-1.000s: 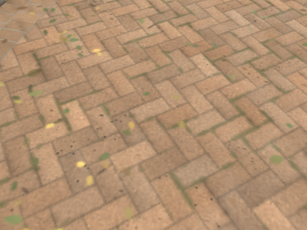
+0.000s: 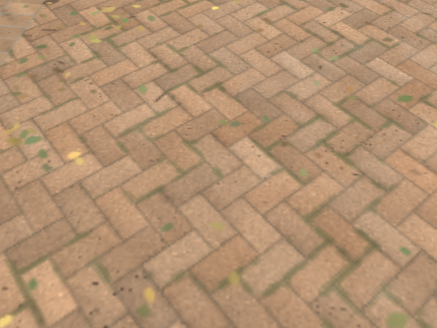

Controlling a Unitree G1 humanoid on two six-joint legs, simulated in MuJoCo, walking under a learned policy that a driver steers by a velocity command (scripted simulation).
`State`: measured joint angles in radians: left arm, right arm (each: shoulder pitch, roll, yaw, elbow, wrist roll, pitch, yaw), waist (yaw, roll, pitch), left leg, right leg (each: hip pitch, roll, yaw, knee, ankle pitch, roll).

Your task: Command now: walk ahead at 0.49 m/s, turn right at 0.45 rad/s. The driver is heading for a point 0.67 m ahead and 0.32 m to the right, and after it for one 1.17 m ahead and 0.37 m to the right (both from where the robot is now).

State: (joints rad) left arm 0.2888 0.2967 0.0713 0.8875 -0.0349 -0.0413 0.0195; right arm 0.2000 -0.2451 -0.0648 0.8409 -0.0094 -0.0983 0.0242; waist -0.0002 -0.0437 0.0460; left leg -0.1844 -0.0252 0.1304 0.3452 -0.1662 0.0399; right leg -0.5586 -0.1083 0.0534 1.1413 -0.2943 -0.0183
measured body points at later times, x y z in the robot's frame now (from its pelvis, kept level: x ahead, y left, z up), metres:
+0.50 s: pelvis +0.27 -0.09 +0.00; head +0.31 -0.11 +0.45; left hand +0.44 +0.16 -0.11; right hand +0.35 -0.39 -0.11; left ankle +0.32 +0.09 -0.66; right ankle +0.29 -0.15 -0.74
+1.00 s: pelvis +0.57 -0.13 +0.00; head +0.59 -0.14 +0.45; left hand +0.82 +0.05 -0.11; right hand +0.50 -0.42 -0.11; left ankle +0.64 -0.05 -0.74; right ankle +0.47 -0.23 -0.66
